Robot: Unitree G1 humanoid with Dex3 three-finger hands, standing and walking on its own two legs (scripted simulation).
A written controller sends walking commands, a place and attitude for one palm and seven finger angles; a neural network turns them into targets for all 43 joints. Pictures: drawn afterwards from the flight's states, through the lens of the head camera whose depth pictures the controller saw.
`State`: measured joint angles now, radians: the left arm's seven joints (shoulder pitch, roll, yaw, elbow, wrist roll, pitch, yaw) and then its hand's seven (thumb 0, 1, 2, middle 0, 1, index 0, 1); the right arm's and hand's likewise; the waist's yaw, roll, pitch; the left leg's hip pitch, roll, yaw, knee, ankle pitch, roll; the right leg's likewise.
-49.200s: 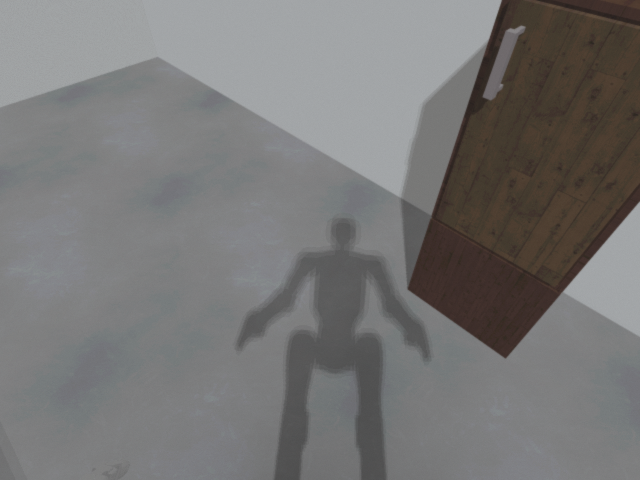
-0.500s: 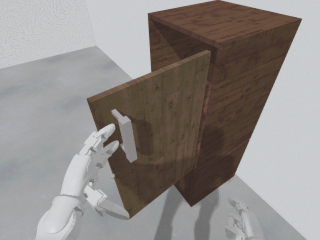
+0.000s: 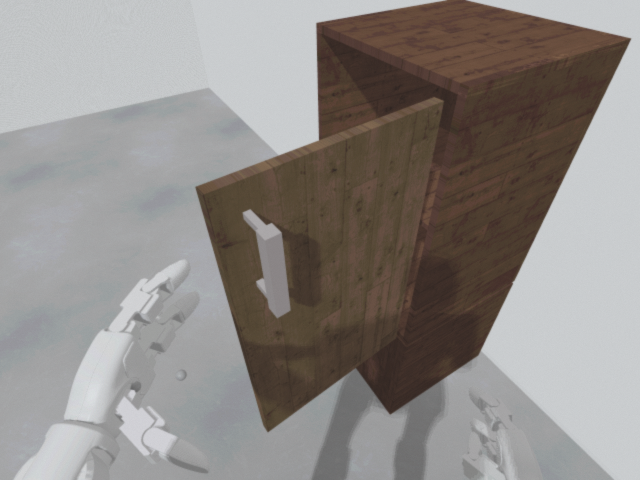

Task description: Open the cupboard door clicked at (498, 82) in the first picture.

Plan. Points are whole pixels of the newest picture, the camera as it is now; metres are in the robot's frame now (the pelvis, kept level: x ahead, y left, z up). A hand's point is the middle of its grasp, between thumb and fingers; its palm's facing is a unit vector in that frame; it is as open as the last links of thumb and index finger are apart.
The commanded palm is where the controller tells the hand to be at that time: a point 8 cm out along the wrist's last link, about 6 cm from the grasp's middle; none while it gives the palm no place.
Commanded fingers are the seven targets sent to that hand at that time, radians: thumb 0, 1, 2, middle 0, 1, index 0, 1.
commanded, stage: draw the hand back to the body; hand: left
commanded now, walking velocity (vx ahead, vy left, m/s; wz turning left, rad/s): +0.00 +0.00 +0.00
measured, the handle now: (266, 264) +0.32 +0.11 +0.15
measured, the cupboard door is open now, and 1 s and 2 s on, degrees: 96 96 96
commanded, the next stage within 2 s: step back with the hand held close in 1.56 s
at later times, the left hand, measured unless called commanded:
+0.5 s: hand (135, 365) +0.18 +0.20 +0.15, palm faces -0.02 -0.99 -0.11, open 16.2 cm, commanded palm +0.13 +0.25 +0.16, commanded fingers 0.00 -0.25 0.41 -0.16 -0.30 -0.16 -0.30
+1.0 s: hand (89, 333) +0.20 +0.26 +0.16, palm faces +0.40 -0.83 -0.39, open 11.3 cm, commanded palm +0.15 +0.30 +0.17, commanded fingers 0.00 0.62 0.78 -0.19 -0.30 -0.19 -0.30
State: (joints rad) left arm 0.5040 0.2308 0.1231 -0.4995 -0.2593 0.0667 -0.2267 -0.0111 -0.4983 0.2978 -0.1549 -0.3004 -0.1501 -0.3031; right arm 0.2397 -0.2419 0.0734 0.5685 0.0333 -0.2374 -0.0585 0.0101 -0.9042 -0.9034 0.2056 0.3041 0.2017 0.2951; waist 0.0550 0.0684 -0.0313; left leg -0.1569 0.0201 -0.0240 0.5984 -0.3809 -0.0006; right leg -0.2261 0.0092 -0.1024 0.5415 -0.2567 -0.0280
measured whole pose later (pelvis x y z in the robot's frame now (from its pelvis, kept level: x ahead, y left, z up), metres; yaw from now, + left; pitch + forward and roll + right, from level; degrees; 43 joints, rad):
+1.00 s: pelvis +0.01 +0.01 +0.01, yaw -1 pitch -5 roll -1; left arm 0.49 0.32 0.27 -0.42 -0.03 -0.09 0.13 0.00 0.28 0.63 -0.19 -0.30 -0.18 -0.30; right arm 0.21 -0.21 0.04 0.66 -0.01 -0.14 -0.08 0.01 -0.90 -0.90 0.21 0.30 0.20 0.30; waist 0.07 0.06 0.04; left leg -0.03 0.00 0.00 0.44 -0.32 0.02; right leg -0.12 0.00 -0.07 0.41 -0.20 -0.01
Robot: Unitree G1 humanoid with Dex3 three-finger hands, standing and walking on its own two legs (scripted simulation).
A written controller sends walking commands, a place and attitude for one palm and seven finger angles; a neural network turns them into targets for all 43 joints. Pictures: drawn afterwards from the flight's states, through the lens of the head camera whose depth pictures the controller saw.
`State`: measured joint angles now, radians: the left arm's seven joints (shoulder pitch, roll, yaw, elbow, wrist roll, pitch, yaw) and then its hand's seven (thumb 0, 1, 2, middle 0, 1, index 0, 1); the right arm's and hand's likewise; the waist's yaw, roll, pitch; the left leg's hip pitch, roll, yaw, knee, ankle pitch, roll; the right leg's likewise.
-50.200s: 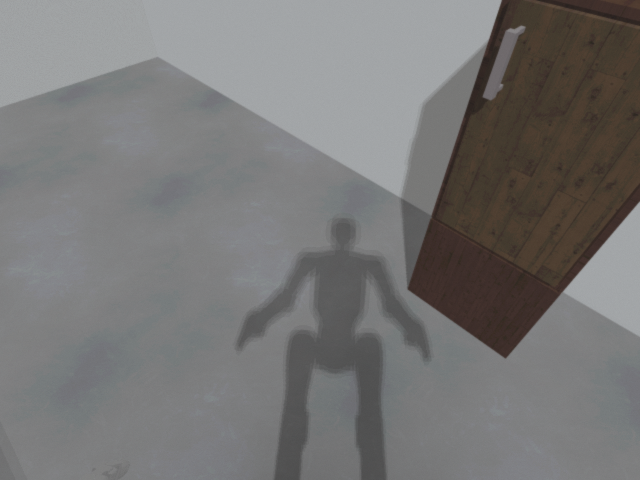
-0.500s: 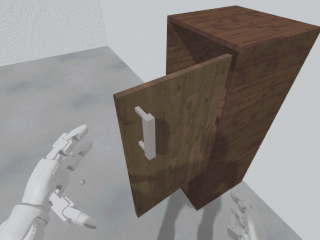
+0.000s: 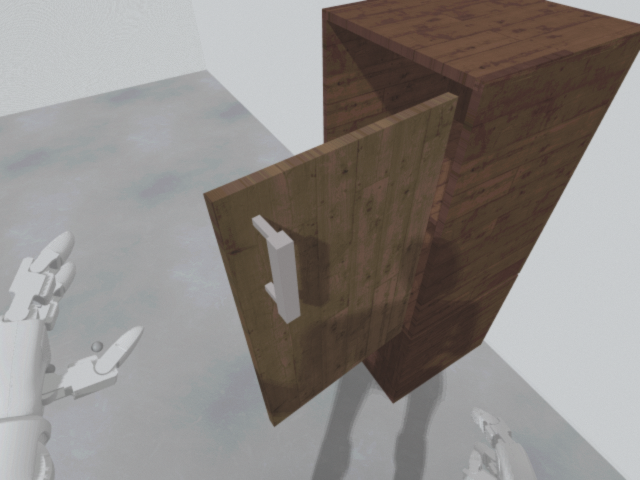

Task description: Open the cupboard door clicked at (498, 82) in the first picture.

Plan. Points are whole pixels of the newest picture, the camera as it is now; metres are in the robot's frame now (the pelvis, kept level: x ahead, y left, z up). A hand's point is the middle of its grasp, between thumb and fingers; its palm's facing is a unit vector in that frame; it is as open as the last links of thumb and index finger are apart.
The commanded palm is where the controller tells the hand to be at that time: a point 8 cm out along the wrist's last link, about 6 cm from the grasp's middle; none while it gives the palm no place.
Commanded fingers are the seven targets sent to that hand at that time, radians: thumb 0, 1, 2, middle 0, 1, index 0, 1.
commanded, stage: draw the hand back to the body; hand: left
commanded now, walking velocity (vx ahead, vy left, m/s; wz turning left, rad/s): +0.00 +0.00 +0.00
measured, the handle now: (275, 270) +0.31 +0.10 +0.14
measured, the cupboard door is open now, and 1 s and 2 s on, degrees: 96 96 96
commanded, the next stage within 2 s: step back with the hand held close in 0.56 s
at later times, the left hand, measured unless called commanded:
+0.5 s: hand (88, 339) +0.19 +0.26 +0.15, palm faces +0.46 -0.80 -0.39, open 7.5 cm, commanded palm +0.14 +0.29 +0.17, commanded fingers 0.00 0.90 0.90 -0.20 -0.30 -0.20 -0.30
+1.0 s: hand (78, 355) +0.18 +0.26 +0.15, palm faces +0.32 -0.79 -0.52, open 7.4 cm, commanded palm +0.12 +0.31 +0.17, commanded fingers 0.00 0.90 0.90 -0.20 -0.30 -0.20 -0.30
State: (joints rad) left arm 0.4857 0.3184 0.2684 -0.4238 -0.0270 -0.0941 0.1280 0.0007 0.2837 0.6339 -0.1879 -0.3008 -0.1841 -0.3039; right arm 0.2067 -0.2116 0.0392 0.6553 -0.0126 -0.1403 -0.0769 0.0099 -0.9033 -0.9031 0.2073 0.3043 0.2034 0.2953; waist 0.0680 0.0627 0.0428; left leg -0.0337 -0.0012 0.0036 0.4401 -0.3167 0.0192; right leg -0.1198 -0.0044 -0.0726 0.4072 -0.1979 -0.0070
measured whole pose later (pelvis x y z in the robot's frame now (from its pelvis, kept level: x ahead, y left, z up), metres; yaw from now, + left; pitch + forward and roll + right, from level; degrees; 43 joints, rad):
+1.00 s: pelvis -0.03 +0.01 +0.00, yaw -1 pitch +0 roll -1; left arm 0.57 0.40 0.38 -0.50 -0.04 -0.17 0.11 0.02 0.89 0.90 -0.21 -0.30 -0.21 -0.30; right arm 0.16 -0.23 -0.01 0.58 0.00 -0.03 -0.08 0.01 -0.90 -0.90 0.21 0.30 0.20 0.30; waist 0.00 0.03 0.06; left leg -0.21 -0.02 0.03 0.49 -0.28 0.03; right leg -0.30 -0.03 -0.05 0.44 -0.15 0.01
